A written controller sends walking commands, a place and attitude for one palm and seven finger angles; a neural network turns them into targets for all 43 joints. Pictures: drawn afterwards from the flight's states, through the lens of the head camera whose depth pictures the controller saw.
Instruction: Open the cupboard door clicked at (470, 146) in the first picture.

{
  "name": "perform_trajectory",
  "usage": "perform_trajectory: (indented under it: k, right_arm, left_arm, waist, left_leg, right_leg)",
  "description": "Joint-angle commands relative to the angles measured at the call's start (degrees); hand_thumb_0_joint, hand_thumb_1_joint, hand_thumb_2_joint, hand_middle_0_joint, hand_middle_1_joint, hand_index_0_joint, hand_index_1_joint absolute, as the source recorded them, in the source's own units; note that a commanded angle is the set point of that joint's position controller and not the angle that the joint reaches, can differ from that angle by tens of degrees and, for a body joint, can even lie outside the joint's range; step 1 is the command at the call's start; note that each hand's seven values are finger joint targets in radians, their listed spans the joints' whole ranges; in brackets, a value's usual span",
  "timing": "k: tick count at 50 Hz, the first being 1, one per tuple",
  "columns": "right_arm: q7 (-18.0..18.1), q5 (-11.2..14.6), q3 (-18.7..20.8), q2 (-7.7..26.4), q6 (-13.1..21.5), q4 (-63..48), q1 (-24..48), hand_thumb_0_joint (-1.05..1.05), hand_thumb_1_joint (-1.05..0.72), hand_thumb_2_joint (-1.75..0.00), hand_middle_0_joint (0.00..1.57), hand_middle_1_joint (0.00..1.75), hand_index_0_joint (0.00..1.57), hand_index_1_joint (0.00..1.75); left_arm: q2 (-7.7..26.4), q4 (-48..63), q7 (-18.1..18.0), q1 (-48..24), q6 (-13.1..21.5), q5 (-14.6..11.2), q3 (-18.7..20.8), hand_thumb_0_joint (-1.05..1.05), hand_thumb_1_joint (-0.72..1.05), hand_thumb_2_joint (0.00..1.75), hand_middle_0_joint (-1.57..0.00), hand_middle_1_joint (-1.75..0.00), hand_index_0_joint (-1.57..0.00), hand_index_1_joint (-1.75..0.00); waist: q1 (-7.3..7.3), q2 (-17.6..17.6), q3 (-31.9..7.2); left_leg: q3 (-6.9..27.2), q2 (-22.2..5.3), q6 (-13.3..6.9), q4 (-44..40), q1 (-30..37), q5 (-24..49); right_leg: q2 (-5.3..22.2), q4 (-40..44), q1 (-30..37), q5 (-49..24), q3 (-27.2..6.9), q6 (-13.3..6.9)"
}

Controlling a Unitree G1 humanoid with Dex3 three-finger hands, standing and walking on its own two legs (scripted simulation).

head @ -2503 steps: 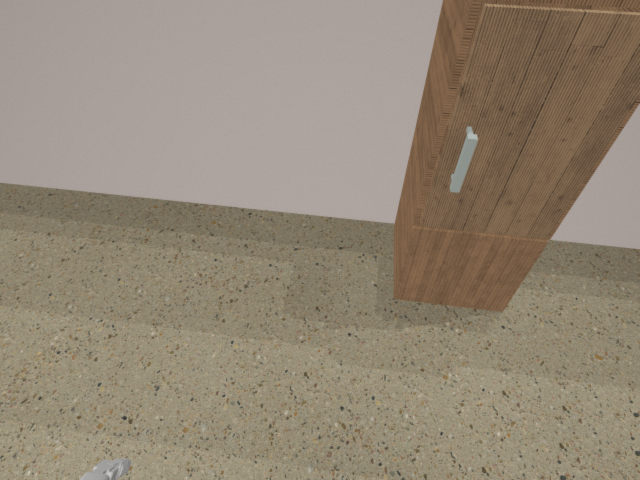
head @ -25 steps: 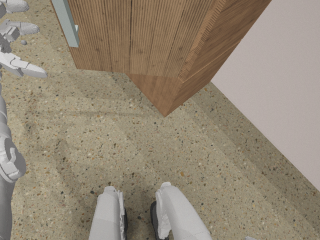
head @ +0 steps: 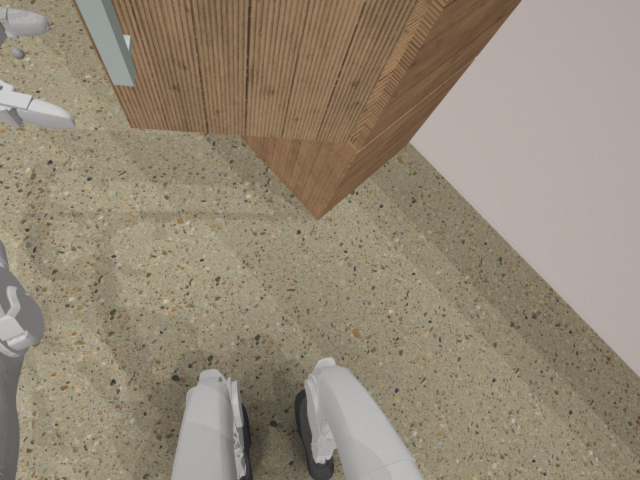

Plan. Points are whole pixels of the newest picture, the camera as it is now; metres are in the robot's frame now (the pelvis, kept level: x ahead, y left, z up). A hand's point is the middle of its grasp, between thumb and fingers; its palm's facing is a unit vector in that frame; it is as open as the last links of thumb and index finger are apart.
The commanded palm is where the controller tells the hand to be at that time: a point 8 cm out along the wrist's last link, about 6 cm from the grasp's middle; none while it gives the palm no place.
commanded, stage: move the hooked fingers beside the handle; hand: left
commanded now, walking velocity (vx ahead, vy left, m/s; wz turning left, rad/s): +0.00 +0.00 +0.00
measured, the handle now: (105, 6) +0.61 +0.17 +0.06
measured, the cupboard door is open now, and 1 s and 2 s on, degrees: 49 49 49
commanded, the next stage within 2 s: slide the fingers in behind the handle in 1.80 s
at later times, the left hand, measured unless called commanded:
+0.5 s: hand (31, 59) +0.55 +0.23 +0.05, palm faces +0.01 -1.00 -0.06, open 14.0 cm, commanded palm +0.55 +0.26 +0.06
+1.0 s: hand (15, 56) +0.55 +0.24 +0.06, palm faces +0.00 -1.00 -0.04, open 14.0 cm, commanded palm +0.55 +0.26 +0.05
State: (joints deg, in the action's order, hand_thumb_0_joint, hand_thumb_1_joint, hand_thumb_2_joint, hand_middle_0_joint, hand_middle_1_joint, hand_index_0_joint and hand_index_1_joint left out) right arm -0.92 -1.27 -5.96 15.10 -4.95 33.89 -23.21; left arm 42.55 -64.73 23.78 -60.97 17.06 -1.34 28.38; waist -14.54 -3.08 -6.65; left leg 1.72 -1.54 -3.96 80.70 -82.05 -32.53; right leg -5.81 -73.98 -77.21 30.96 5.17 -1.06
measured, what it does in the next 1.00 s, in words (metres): stands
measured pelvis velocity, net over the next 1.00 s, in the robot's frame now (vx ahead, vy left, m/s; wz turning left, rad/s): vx -0.01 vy -0.01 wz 0.00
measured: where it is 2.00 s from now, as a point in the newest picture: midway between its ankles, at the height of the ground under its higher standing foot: (278, 456)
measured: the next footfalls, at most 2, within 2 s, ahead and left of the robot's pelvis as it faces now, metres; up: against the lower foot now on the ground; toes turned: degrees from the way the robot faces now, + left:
none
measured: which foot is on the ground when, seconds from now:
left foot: down 0.00-1.00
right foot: down 0.00-1.00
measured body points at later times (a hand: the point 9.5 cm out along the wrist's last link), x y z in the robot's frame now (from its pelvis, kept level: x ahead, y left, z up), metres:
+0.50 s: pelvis +0.00 -0.01 +0.00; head +0.20 +0.04 +0.40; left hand +0.54 +0.29 +0.06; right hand +0.01 -0.28 -0.10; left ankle +0.03 +0.07 -0.59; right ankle +0.03 -0.12 -0.59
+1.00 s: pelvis -0.01 -0.01 -0.01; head +0.19 +0.04 +0.39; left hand +0.54 +0.30 +0.06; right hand -0.01 -0.28 -0.10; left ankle +0.03 +0.07 -0.59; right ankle +0.03 -0.12 -0.59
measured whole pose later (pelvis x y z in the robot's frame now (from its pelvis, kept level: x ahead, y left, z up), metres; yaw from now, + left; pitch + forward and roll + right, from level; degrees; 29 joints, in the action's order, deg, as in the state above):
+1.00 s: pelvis -0.01 -0.01 -0.01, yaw +0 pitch +32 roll -7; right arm -0.1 -0.9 -6.0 16.9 -4.1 33.1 -20.5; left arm 45.5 -70.2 23.1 -63.3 20.5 -0.9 28.0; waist -15.4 -2.5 -6.7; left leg 2.2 -2.0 -3.3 83.0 -83.3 -32.4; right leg -6.2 -76.7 -78.7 31.0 5.8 -2.0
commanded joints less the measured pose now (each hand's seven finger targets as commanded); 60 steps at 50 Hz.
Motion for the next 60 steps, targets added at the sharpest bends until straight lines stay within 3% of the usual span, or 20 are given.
perform_trajectory:
  k: [1,5,6,9,12,13,15,18,20,22,26,29,33,37,45,47,51,54,58,60]
  right_arm:
    - [0.9,0.2,5.5,13.6,0.6,0.2,-12.4,0.00,-0.90,-0.90,0.20,0.30,0.20,0.30]
    - [1.0,-0.1,5.5,13.6,0.6,0.7,-12.6,0.00,-0.90,-0.90,0.20,0.30,0.20,0.30]
    - [0.9,0.0,5.4,13.4,0.6,0.5,-12.2,0.00,-0.90,-0.90,0.20,0.30,0.20,0.30]
    - [1.1,-0.2,5.4,13.5,0.6,0.3,-11.6,0.00,-0.90,-0.90,0.20,0.30,0.20,0.30]
    - [1.2,-0.3,5.0,13.6,0.6,-0.5,-11.2,0.00,-0.90,-0.90,0.20,0.30,0.20,0.30]
    - [1.1,-0.5,5.2,13.6,0.6,-0.6,-10.9,0.00,-0.90,-0.90,0.20,0.30,0.20,0.30]
    - [1.0,-0.5,5.0,13.6,0.6,-1.2,-10.3,0.00,-0.90,-0.90,0.20,0.30,0.20,0.30]
    - [0.8,-0.4,4.9,13.4,0.5,-1.7,-9.7,0.00,-0.90,-0.90,0.20,0.30,0.20,0.30]
    - [0.8,-0.2,4.8,13.4,0.3,-2.1,-9.1,0.00,-0.90,-0.90,0.20,0.30,0.20,0.30]
    - [0.8,0.1,4.7,13.3,0.2,-1.9,-9.2,0.00,-0.90,-0.90,0.20,0.30,0.20,0.30]
    - [1.5,0.8,4.5,13.8,0.0,-1.4,-9.6,0.00,-0.90,-0.90,0.20,0.30,0.20,0.30]
    - [1.7,0.7,4.7,13.7,0.5,-0.5,-9.8,0.00,-0.90,-0.90,0.20,0.30,0.20,0.30]
    - [1.7,0.6,4.8,13.6,0.8,0.2,-10.4,0.00,-0.90,-0.90,0.20,0.30,0.20,0.30]
    - [2.2,0.7,3.9,13.6,1.1,-0.6,-10.6,0.00,-0.90,-0.90,0.20,0.30,0.20,0.30]
    - [1.8,0.1,3.8,13.8,1.4,-2.0,-9.5,0.00,-0.90,-0.90,0.20,0.30,0.20,0.30]
    - [1.5,0.3,4.1,13.7,1.3,-1.7,-9.6,0.00,-0.90,-0.90,0.20,0.30,0.20,0.30]
    - [1.9,0.9,4.2,14.4,0.8,-1.4,-9.9,0.00,-0.90,-0.90,0.20,0.30,0.20,0.30]
    - [1.9,0.6,4.7,14.5,1.1,-0.3,-10.2,0.00,-0.90,-0.90,0.20,0.30,0.20,0.30]
    - [2.1,0.3,4.9,14.6,1.4,0.8,-10.9,0.00,-0.90,-0.90,0.20,0.30,0.20,0.30]
    - [2.2,0.1,4.7,14.6,1.5,1.0,-11.1,0.00,-0.90,-0.90,0.20,0.30,0.20,0.30]
  left_arm:
    - [12.3,12.5,-0.4,-26.2,3.7,-2.5,-2.0,0.00,-0.50,0.30,-0.30,-1.20,-0.30,-1.20]
    - [8.5,6.8,-1.1,-23.8,3.5,-1.8,-4.7,0.00,-0.50,0.30,-0.30,-1.20,-0.30,-1.20]
    - [5.5,4.1,-1.2,-22.8,3.3,-1.8,-6.9,0.00,-0.50,0.30,-0.30,-1.20,-0.30,-1.20]
    - [3.7,1.8,-1.7,-23.3,4.2,-2.0,-8.2,0.00,-0.50,0.30,-0.30,-1.20,-0.30,-1.20]
    - [8.2,2.5,-2.6,-25.2,5.7,-2.1,-5.0,0.00,-0.50,0.30,-0.30,-1.20,-0.30,-1.20]
    - [8.1,3.9,-2.8,-26.4,6.4,-2.0,-5.2,0.00,-0.50,0.30,-0.30,-1.20,-0.30,-1.20]
    - [12.6,5.3,-3.4,-26.0,7.7,-1.6,-1.9,0.00,-0.50,0.30,-0.30,-1.20,-0.30,-1.20]
    - [17.0,9.1,-3.8,-26.4,9.7,-0.8,0.8,0.00,-0.50,0.30,-0.30,-1.20,-0.30,-1.20]
    - [19.3,10.2,-3.6,-26.0,9.8,-0.6,2.2,0.00,-0.50,0.30,-0.30,-1.20,-0.30,-1.20]
    - [16.7,9.7,-2.9,-27.5,9.1,-0.8,-0.2,0.00,-0.50,0.30,-0.30,-1.20,-0.30,-1.20]
    - [18.6,6.7,-0.6,-27.1,6.1,-1.5,0.2,0.00,-0.50,0.30,-0.30,-1.20,-0.30,-1.20]
    - [15.4,7.5,1.0,-28.3,5.5,-2.3,-2.3,0.00,-0.50,0.30,-0.30,-1.20,-0.30,-1.20]
    - [9.7,3.7,1.8,-25.7,4.3,-3.3,-5.5,0.00,-0.50,0.30,-0.30,-1.20,-0.30,-1.20]
    - [13.4,0.0,0.4,-26.6,3.1,-2.7,-3.4,0.00,-0.50,0.30,-0.30,-1.20,-0.30,-1.20]
    - [23.3,8.2,-1.4,-27.5,8.0,-0.8,2.8,0.00,-0.50,0.30,-0.30,-1.20,-0.30,-1.20]
    - [21.2,9.2,-0.7,-28.1,8.0,-1.1,1.4,0.00,-0.50,0.30,-0.30,-1.20,-0.30,-1.20]
    - [19.5,5.6,1.1,-26.6,4.9,-1.5,-0.3,0.00,-0.50,0.30,-0.30,-1.20,-0.30,-1.20]
    - [14.0,8.2,1.8,-28.7,4.5,-2.2,-3.8,0.00,-0.50,0.30,-0.30,-1.20,-0.30,-1.20]
    - [10.3,5.4,1.2,-30.0,4.1,-3.0,-5.6,0.00,-0.50,0.30,-0.30,-1.20,-0.30,-1.20]
    - [11.0,5.2,0.3,-31.4,4.0,-2.7,-5.2,0.00,-0.50,0.30,-0.30,-1.20,-0.30,-1.20]
  waist:
    - [-0.30,-16.3,-36.5]
    - [-0.90,-14.5,-30.8]
    - [-1.61,-13.2,-28.5]
    - [-2.31,-12.6,-26.1]
    - [-1.48,-12.4,-27.3]
    - [-1.52,-13.1,-29.6]
    - [-0.28,-13.2,-32.1]
    - [1.60,-17.1,-37.2]
    - [1.92,-16.2,-38.9]
    - [0.55,-15.6,-38.3]
    - [-0.23,-12.1,-37.1]
    - [-0.33,-15.3,-37.9]
    - [-1.34,-12.8,-33.2]
    - [-1.51,-10.4,-28.2]
    - [1.30,-15.6,-37.6]
    - [0.92,-17.3,-38.9]
    - [-0.19,-14.0,-35.2]
    - [-0.90,-17.3,-36.9]
    - [-2.40,-15.8,-32.6]
    - [-2.44,-15.7,-31.7]
  left_leg:
    - [9.3,-2.9,3.5,-9.3,45.5,35.1]
    - [9.5,-2.7,3.5,-10.3,44.0,32.2]
    - [9.2,-2.5,3.2,-10.5,42.3,29.7]
    - [9.0,-2.3,3.2,-10.3,41.1,28.7]
    - [7.5,-1.6,2.5,-9.2,37.5,27.9]
    - [7.4,-1.6,2.6,-8.7,38.3,29.0]
    - [6.4,-1.3,2.3,-7.6,36.5,29.2]
    - [6.3,-1.2,2.8,-7.0,38.4,32.3]
    - [5.7,-1.2,2.4,-6.7,37.3,32.2]
    - [6.0,-1.2,1.9,-6.6,36.8,30.5]
    - [5.0,-1.0,1.0,-6.4,32.1,26.1]
    - [5.7,-1.3,1.4,-6.3,35.4,27.5]
    - [6.4,-1.6,1.4,-7.0,35.6,25.5]
    - [5.3,-1.1,0.6,-6.7,28.2,21.0]
    - [4.8,-1.2,1.4,-5.4,31.0,26.3]
    - [5.6,-1.4,1.6,-5.7,34.0,27.3]
    - [6.0,-1.6,1.3,-6.6,32.6,23.7]
    - [8.2,-2.2,2.3,-7.3,39.4,25.6]
    - [10.0,-2.5,2.8,-8.3,40.5,24.1]
    - [9.9,-2.4,2.7,-8.4,39.7,23.7]
  right_leg:
    - [0.9,8.3,6.6,-17.5,-1.1,-1.0]
    - [1.1,9.2,4.4,-15.3,-0.7,-1.2]
    - [1.0,9.5,3.7,-14.5,-0.7,-1.2]
    - [1.1,9.2,2.1,-14.1,-0.6,-1.3]
    - [1.0,8.4,5.2,-14.7,-1.2,-1.6]
    - [1.1,8.0,5.5,-15.3,-1.4,-1.5]
    - [1.1,7.4,8.5,-16.4,-2.1,-1.5]
    - [1.2,6.2,10.8,-18.2,-2.5,-1.6]
    - [1.2,6.1,13.7,-19.8,-3.0,-1.4]
    - [1.1,6.2,12.7,-19.1,-3.1,-1.2]
    - [1.0,7.5,15.8,-18.8,-3.7,-0.7]
    - [1.0,7.3,12.5,-18.2,-3.2,-1.0]
    - [0.8,8.3,8.6,-15.5,-2.4,-1.0]
    - [0.8,8.2,9.4,-13.2,-2.8,-1.0]
    - [0.9,5.8,13.6,-17.0,-3.5,-1.2]
    - [0.8,5.6,11.7,-16.9,-3.2,-1.3]
    - [0.8,6.8,11.0,-14.8,-2.7,-0.9]
    - [1.0,6.6,5.0,-13.9,-1.7,-1.2]
    - [1.0,6.9,0.7,-12.3,-0.9,-1.2]
    - [1.1,6.9,0.8,-12.1,-0.8,-1.4]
